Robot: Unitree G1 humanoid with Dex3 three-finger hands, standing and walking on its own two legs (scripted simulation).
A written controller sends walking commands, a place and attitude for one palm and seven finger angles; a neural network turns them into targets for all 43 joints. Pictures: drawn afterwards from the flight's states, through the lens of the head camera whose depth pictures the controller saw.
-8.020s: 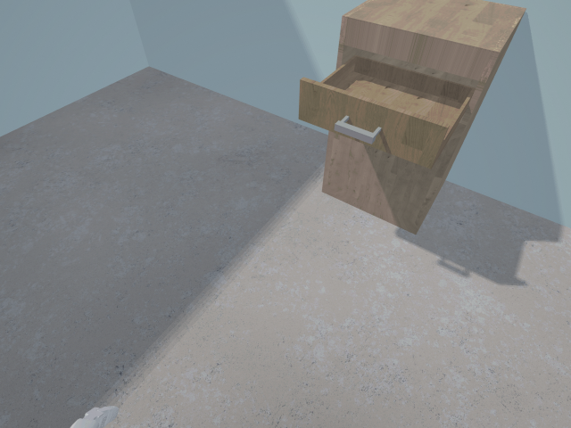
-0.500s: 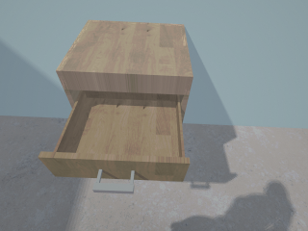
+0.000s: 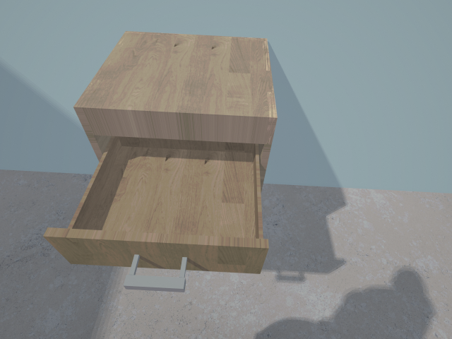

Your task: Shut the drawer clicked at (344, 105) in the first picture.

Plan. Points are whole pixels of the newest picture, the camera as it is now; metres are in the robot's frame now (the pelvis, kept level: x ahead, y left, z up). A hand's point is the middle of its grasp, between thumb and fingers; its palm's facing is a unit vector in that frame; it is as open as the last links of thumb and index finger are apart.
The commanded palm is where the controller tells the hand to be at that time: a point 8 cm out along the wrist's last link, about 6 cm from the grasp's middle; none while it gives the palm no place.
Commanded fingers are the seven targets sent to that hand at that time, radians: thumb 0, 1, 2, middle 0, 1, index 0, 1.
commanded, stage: come to a stop and stand still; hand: left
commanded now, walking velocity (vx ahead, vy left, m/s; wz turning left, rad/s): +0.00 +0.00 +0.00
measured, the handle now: (157, 272) +0.27 +0.16 -0.11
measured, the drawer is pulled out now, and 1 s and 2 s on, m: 0.30 0.30 0.28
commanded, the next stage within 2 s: look again from close up in 0.70 s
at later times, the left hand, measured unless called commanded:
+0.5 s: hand out of the picture +0.00 +0.15 -0.18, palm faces +0.02 -0.98 -0.19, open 7.3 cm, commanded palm none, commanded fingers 0.00 0.90 0.90 -0.20 -0.30 -0.20 -0.30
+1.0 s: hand out of the picture -0.02 +0.13 -0.18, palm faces +0.02 -0.98 -0.17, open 7.3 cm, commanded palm none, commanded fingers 0.00 0.90 0.90 -0.20 -0.30 -0.20 -0.30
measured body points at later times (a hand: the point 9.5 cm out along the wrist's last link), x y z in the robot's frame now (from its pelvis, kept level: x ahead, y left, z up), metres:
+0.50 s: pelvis +0.00 -0.03 +0.00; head +0.01 -0.02 +0.45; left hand +0.00 +0.20 -0.16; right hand -0.01 -0.24 -0.16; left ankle -0.02 +0.09 -0.74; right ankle -0.03 -0.12 -0.74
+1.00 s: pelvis -0.01 -0.03 +0.00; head +0.00 -0.02 +0.45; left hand -0.02 +0.19 -0.16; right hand -0.02 -0.24 -0.16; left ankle -0.02 +0.09 -0.74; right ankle -0.03 -0.12 -0.74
